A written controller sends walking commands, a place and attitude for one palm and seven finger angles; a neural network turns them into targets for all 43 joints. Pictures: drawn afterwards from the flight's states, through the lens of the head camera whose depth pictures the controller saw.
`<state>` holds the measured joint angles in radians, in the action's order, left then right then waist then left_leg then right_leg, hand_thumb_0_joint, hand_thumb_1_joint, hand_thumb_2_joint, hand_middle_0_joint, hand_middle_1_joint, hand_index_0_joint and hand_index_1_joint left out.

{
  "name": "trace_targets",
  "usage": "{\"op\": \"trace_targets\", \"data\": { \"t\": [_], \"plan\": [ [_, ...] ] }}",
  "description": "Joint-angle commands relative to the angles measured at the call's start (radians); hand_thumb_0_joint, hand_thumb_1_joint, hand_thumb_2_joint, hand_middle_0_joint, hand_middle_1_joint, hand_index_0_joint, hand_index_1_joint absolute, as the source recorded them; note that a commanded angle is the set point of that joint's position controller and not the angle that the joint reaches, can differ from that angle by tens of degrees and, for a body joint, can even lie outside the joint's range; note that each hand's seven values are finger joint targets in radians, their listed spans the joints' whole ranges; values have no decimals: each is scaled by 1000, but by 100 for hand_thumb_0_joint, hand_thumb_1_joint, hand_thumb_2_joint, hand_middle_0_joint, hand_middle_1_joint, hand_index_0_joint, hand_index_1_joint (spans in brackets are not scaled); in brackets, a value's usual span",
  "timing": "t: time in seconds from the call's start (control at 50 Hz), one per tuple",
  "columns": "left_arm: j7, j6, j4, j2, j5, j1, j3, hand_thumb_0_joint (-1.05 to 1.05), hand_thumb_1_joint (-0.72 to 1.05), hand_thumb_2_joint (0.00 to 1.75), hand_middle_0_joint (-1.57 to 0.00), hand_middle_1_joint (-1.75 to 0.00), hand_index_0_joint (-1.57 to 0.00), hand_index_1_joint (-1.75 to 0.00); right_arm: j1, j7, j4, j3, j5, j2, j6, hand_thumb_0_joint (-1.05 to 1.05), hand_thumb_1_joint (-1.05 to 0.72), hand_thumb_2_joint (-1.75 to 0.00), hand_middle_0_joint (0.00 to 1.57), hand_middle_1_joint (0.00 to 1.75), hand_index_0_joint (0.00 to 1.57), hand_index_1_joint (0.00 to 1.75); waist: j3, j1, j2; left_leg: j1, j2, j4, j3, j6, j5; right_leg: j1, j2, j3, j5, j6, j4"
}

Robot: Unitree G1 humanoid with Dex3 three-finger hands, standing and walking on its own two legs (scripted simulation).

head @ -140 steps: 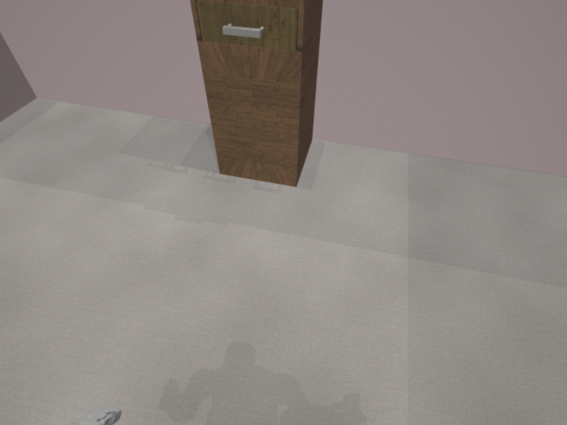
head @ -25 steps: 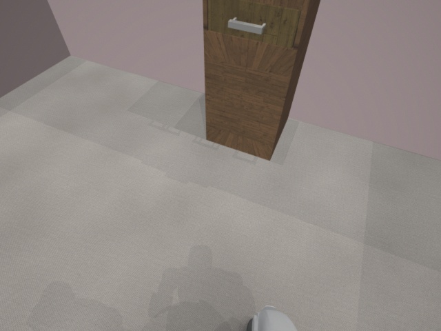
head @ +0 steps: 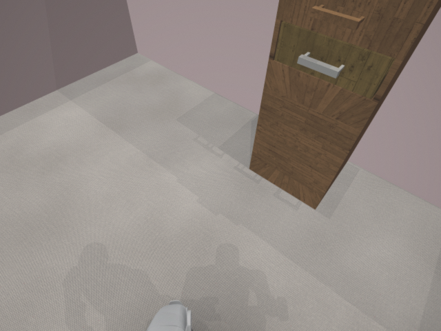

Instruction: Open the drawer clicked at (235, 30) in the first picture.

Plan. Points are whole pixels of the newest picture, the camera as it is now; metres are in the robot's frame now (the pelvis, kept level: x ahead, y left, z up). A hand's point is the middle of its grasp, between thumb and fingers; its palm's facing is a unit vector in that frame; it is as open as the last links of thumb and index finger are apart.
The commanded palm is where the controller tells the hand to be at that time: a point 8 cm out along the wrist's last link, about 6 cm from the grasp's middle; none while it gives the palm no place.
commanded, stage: walk to a spot facing it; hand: left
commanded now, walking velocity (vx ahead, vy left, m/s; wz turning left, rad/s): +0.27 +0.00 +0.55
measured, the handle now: (321, 63) +0.94 -0.27 +0.01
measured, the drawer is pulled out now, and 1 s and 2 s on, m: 0.00 0.00 0.00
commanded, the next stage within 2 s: turn to face it in 0.06 s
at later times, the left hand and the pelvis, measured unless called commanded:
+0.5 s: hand (125, 289) +0.22 +0.23 -0.17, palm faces +0.08 -0.98 -0.17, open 7.4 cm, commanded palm none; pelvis +0.17 +0.05 +0.00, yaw +0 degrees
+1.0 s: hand (149, 239) +0.34 +0.21 -0.17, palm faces -0.24 -0.94 -0.24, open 7.4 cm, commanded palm none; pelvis +0.22 +0.03 +0.00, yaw -18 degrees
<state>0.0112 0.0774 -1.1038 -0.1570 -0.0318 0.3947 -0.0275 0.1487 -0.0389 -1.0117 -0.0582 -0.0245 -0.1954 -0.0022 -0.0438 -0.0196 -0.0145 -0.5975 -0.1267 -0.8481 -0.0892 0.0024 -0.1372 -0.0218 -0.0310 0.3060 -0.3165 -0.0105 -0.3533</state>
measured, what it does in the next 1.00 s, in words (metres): walks ahead, turning right: left foot, then right foot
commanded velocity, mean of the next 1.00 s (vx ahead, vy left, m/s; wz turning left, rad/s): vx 0.03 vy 0.00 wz -0.45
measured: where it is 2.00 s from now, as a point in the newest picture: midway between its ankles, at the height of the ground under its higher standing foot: (215, 326)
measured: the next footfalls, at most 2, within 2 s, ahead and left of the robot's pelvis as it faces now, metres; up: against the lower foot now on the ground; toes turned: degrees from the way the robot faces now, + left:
left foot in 0.12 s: +0.19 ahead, +0.12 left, +0.00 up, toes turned +12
right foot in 0.68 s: +0.26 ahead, -0.10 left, +0.00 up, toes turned -15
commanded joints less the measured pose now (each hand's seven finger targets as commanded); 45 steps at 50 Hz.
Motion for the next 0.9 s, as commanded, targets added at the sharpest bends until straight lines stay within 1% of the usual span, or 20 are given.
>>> {"op": "trace_targets", "data": {
  "t": [0.0, 0.04, 0.06, 0.08, 0.1, 0.12, 0.14, 0.18, 0.24, 0.3, 0.42, 0.54, 0.58, 0.62, 0.64, 0.66, 0.68, 0.72, 0.78, 0.88],
  "plan": [
    [12, 10, 39, -165, 2, 78, -35, 0, 90, 90, -20, -30, -20, -30, -94, -15, 101, 7, 1, -13, 31, 0, -90, -90, 20, 30, 20, 30, -62, -20, 98, 18, 34, 146, -56, 26, -58, 50, -309, -95, 604, -75, 61],
    [11, 7, 48, -197, 3, 67, -43, 0, 90, 90, -20, -30, -20, -30, -9, -6, 91, 0, -2, -39, 38, 0, -90, -90, 20, 30, 20, 30, 9, 21, 125, 164, 92, 187, -95, 56, -113, 71, -318, -59, 833, -65, -105],
    [10, 5, 54, -209, 7, 50, -47, 0, 90, 90, -20, -30, -20, -30, 96, 1, 67, -10, -5, -68, 42, 0, -90, -90, 20, 30, 20, 30, 74, 76, 111, 312, 123, 245, -97, 72, -87, 35, -303, -26, 865, -44, -265],
    [5, 3, 68, -200, 14, 33, -48, 0, 90, 90, -20, -30, -20, -30, 245, 8, 35, -29, -11, -138, 45, 0, -90, -90, 20, 30, 20, 30, 173, 147, 17, 576, 94, 323, -19, 96, 11, -117, -258, -6, 685, -6, -523],
    [-12, 1, 112, -148, 31, 53, -45, 0, 90, 90, -20, -30, -20, -30, 344, 21, 21, -60, -17, -267, 51, 0, -90, -90, 20, 30, 20, 30, 268, 162, -259, 835, -204, 378, 414, 221, 258, -468, -77, -10, -34, 69, -869],
    [-11, -2, 158, -143, 28, -18, -35, 0, 90, 90, -20, -30, -20, -30, 375, 34, 4, -62, 9, -308, 46, 0, -90, -90, 20, 30, 20, 30, 312, 168, -221, 892, -324, 467, 599, 305, 414, -618, -35, -179, -278, 62, -1040],
    [-3, -8, 171, -145, 27, -73, -40, 0, 90, 90, -20, -30, -20, -30, 317, 41, 11, -56, 16, -281, 42, 0, -90, -90, 20, 30, 20, 30, 203, 135, -56, 779, -330, 478, 507, 309, 400, -651, -89, -239, -213, 44, -1069],
    [2, -18, 108, -90, 18, -47, -28, 0, 90, 90, -20, -30, -20, -30, 166, 60, 41, -18, 13, -145, 68, 0, -90, -90, 20, 30, 20, 30, 118, 55, 7, 572, -236, 492, 291, 200, 505, -596, -140, -276, -90, 54, -1012],
    [8, -61, 48, -37, 11, 56, -19, 0, 90, 90, -20, -30, -20, -30, 106, 67, 32, 12, 11, -86, 84, 0, -90, -90, 20, 30, 20, 30, 69, -6, -40, 402, -155, 540, 104, 141, 565, -444, -122, -284, -29, 60, -867],
    [13, -88, 36, -36, 11, 66, -26, 0, 90, 90, -20, -30, -20, -30, 108, 71, 22, 11, 9, -64, 78, 0, -90, -90, 20, 30, 20, 30, 57, -23, -58, 381, -140, 568, 45, 118, 550, -426, -96, -293, 38, 59, -795],
    [-4, -121, 123, -68, 10, -97, -51, 0, 90, 90, -20, -30, -20, -30, 95, 76, 33, -1, 3, -101, 51, 0, -90, -90, 20, 30, 20, 30, -43, -4, -84, 402, -186, 573, -11, 154, 383, -496, -88, -274, 65, 67, -639],
    [-15, -115, 193, -70, 8, -207, -53, 0, 90, 90, -20, -30, -20, -30, 157, 79, 20, -22, -5, -132, 28, 0, -90, -90, 20, 30, 20, 30, -22, 49, -111, 548, -235, 462, -39, 143, 456, -461, -52, -211, -35, 46, -428],
    [-17, -107, 206, -79, 7, -207, -55, 0, 90, 90, -20, -30, -20, -30, 164, 77, 23, -30, -4, -141, 22, 0, -90, -90, 20, 30, 20, 30, -1, 48, -111, 562, -235, 391, -54, 120, 492, -402, -28, -195, -36, 31, -348],
    [-19, -90, 187, -112, 4, -100, -63, 0, 90, 90, -20, -30, -20, -30, 145, 71, 34, -36, 6, -160, 20, 0, -90, -90, 20, 30, 20, 30, 77, -14, -55, 554, -196, 199, -121, 62, 528, -240, -6, -178, 134, 15, -168],
    [-12, -73, 167, -188, -3, -21, -79, 0, 90, 90, -20, -30, -20, -30, 152, 65, 53, -34, 17, -139, 17, 0, -90, -90, 20, 30, 20, 30, 147, -43, 98, 370, -132, -22, -166, 2, 332, -24, -125, -344, 471, -42, -106],
    [0, -66, 148, -290, 3, 49, -100, 0, 90, 90, -20, -30, -20, -30, 112, 60, 101, -18, 19, -71, 18, 0, -90, -90, 20, 30, 20, 30, 177, -67, 330, 68, 40, -287, -166, -69, -443, 146, -385, -692, 1033, -192, -89],
    [14, -72, 145, -280, 23, 76, -97, 0, 90, 90, -20, -30, -20, -30, 54, 77, 122, -13, 22, -86, 8, 0, -90, -90, 20, 30, 20, 30, 186, -81, 227, 45, 34, -375, 8, -71, -520, 109, -418, -670, 1116, -274, -89],
    [23, -83, 176, -244, 20, -45, -95, 0, 90, 90, -20, -30, -20, -30, 5, 72, 122, -12, 20, -73, -5, 0, -90, -90, 20, 30, 20, 30, 104, -51, 168, 10, -7, -387, 68, -69, -417, -11, -321, -611, 754, -245, -43],
    [21, -87, 224, -214, 10, -193, -84, 0, 90, 90, -20, -30, -20, -30, 57, 64, 100, -18, 11, -72, -23, 0, -90, -90, 20, 30, 20, 30, 76, 18, 100, 114, 3, -268, 66, -82, -314, -186, -237, -512, 499, -180, 7],
    [4, -92, 222, -254, 5, -178, -93, 0, 90, 90, -20, -30, -20, -30, 42, 62, 124, -18, 13, -72, -22, 0, -90, -90, 20, 30, 20, 30, 83, 5, 140, 156, 54, -52, 38, -91, -280, -194, -186, -550, 397, -173, -3]
  ]
}}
